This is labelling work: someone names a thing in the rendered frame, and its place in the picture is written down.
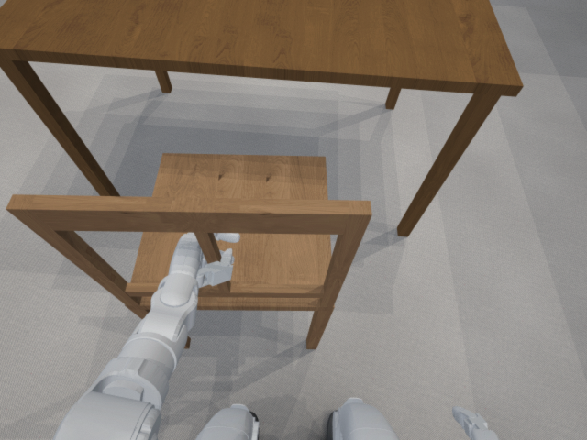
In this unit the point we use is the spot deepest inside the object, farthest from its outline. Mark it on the chair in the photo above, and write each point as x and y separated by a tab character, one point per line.
278	205

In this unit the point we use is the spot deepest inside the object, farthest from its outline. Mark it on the robot left shin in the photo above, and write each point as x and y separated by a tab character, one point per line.
240	406

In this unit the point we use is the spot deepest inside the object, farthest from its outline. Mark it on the left robot hand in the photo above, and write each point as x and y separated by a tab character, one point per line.
188	257

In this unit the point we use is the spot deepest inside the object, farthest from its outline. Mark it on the left robot forearm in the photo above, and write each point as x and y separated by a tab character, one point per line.
144	366

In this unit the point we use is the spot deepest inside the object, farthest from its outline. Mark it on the robot shin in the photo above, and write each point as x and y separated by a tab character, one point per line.
350	400
240	406

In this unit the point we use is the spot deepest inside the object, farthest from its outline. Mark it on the left robot upper arm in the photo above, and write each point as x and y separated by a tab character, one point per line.
100	416

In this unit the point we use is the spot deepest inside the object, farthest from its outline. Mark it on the right robot hand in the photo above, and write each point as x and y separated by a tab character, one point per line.
474	425

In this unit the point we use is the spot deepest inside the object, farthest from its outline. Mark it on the robot right shin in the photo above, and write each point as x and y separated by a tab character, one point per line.
350	400

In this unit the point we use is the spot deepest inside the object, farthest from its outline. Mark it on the table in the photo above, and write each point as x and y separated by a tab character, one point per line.
434	45

